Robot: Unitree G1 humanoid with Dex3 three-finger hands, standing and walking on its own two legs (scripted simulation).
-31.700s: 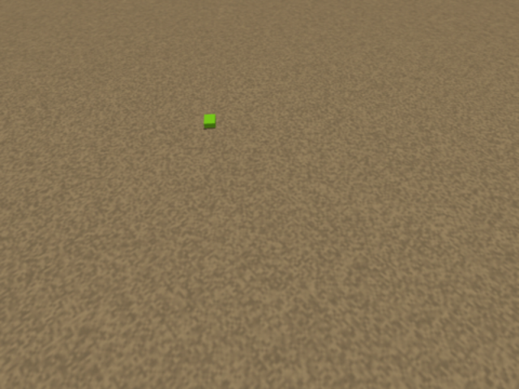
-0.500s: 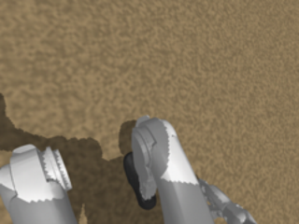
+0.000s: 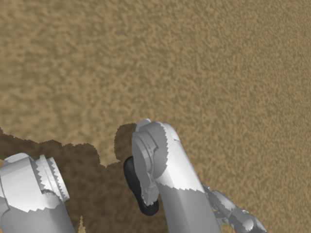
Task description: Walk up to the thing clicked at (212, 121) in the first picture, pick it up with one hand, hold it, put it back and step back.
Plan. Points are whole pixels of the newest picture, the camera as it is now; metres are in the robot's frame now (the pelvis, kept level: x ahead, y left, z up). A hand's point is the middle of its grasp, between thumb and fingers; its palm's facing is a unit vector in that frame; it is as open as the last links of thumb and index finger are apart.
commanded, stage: open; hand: left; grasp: from above
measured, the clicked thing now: out of the picture +0.42 +0.36 -0.28
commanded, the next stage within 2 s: withdraw in 0.80 s
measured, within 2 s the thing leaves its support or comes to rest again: neither
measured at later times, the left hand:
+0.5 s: hand out of the picture +0.41 +0.35 -0.24, palm faces -0.45 -0.14 -0.88, open 12.3 cm
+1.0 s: hand out of the picture +0.41 +0.35 -0.24, palm faces -0.44 -0.14 -0.89, open 13.9 cm
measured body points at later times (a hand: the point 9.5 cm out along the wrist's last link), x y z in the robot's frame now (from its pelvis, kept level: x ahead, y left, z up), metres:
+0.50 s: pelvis +0.00 +0.00 +0.00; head +0.26 +0.14 +0.34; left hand +0.43 +0.36 -0.19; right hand +0.09 -0.25 -0.06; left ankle +0.06 +0.13 -0.26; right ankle +0.11 -0.12 -0.26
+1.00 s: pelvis +0.00 +0.00 +0.00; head +0.26 +0.14 +0.34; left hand +0.43 +0.35 -0.19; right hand +0.09 -0.25 -0.06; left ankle +0.06 +0.13 -0.26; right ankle +0.11 -0.12 -0.26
